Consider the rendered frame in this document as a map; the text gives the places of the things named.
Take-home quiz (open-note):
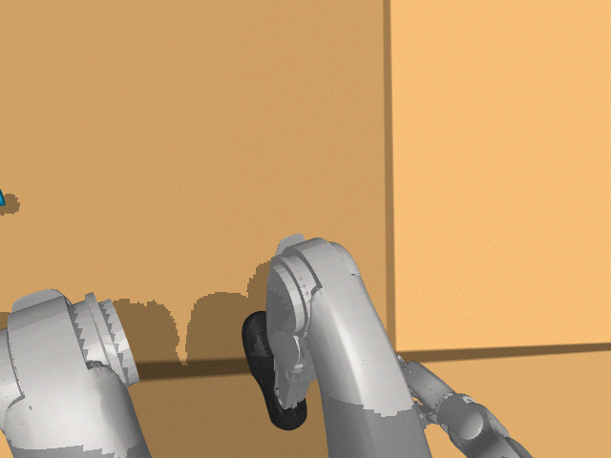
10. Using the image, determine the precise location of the right robot arm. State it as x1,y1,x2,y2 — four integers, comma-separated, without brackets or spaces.
436,393,534,458

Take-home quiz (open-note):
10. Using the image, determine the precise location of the right robot hand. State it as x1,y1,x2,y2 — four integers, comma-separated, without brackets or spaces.
395,354,456,429

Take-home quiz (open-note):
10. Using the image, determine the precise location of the right robot foot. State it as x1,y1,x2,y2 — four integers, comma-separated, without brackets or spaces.
242,311,307,430

